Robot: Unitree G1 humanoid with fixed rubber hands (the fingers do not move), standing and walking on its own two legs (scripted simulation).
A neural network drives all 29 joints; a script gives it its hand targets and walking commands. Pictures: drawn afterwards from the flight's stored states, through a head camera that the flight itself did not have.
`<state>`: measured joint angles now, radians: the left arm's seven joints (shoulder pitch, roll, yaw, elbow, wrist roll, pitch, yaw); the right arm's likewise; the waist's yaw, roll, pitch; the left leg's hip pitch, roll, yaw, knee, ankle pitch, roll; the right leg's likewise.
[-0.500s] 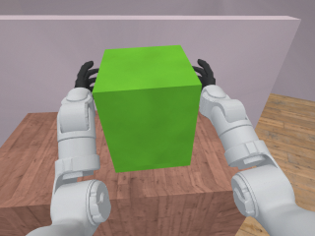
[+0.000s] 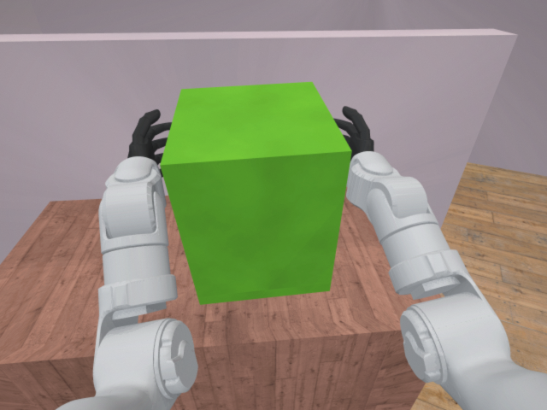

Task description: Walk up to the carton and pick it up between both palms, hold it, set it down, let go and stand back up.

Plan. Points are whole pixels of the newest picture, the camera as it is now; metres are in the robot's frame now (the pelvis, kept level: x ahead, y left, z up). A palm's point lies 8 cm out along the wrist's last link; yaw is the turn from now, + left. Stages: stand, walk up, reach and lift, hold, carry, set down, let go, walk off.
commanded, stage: hold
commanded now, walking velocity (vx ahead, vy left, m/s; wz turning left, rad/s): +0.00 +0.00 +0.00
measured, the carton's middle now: (256, 191) +0.39 +0.01 +0.20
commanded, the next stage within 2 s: none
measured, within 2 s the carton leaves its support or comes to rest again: neither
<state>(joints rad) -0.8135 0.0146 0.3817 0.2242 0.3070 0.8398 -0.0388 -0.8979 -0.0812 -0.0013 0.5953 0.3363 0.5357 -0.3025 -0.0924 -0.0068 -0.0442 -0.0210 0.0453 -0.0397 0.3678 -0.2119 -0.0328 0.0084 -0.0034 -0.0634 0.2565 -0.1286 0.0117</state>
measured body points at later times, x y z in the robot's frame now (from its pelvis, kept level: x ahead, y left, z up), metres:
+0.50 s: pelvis +0.00 +0.00 +0.00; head -0.07 +0.02 +0.44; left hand +0.39 +0.16 +0.26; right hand +0.39 -0.14 +0.26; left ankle +0.00 +0.14 -0.75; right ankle +0.02 -0.13 -0.75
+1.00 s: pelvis +0.00 +0.00 +0.00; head -0.07 +0.02 +0.44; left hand +0.39 +0.16 +0.26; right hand +0.38 -0.14 +0.26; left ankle +0.00 +0.14 -0.75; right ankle +0.02 -0.13 -0.75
